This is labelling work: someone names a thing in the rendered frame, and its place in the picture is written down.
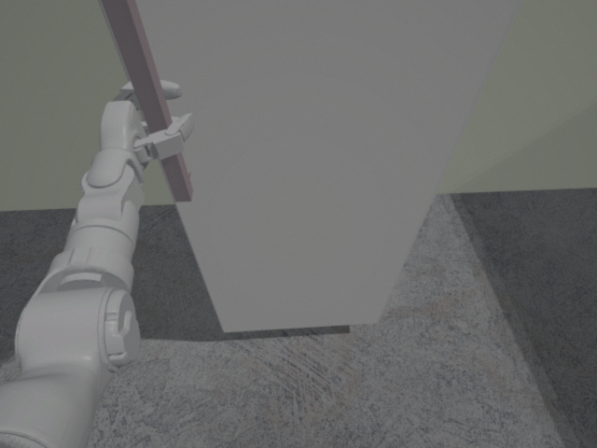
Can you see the left robot hand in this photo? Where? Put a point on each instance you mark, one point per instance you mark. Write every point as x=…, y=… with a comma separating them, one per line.
x=121, y=127

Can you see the fridge door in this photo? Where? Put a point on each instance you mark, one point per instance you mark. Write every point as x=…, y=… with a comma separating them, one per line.
x=323, y=129

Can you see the handle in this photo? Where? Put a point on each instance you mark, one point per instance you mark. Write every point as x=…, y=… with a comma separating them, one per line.
x=128, y=30

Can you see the left robot forearm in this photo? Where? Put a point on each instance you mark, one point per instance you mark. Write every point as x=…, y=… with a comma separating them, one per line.
x=102, y=238

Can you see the robot left upper arm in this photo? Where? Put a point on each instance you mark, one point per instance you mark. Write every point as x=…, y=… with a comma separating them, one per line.
x=70, y=345

